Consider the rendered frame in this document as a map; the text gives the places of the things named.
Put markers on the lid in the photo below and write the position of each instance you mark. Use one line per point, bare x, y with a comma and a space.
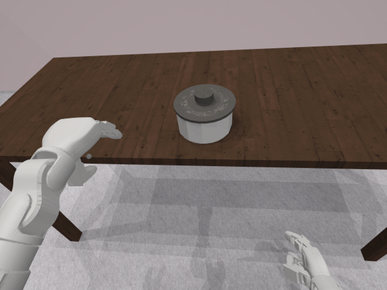
220, 107

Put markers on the pot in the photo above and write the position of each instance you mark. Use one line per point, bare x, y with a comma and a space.
205, 133

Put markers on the robot right forearm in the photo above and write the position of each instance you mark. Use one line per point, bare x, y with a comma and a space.
324, 282

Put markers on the table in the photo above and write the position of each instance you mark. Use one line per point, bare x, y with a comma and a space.
302, 107

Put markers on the robot left forearm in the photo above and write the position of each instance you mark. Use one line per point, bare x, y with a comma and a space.
29, 211

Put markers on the knob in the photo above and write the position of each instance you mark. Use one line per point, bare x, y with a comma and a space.
203, 95

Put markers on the robot right hand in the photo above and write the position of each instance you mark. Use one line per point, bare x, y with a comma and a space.
302, 269

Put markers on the robot left hand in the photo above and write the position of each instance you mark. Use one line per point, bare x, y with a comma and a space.
76, 136

